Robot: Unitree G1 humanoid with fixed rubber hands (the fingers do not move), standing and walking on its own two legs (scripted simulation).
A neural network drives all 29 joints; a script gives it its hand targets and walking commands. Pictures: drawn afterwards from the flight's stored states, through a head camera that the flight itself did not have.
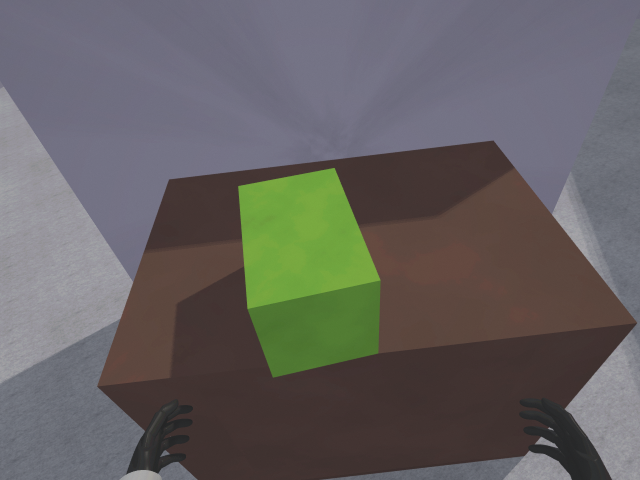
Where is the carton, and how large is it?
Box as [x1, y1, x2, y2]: [238, 168, 380, 377]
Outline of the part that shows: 334,168 238,186 247,308 273,377 377,353 380,280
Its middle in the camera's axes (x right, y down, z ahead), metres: -0.02 +0.05 +0.65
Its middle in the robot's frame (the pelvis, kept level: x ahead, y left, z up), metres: +0.47 +0.05 -0.01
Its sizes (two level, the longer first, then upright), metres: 0.268 0.173 0.185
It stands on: a pedestal, 0.66 m high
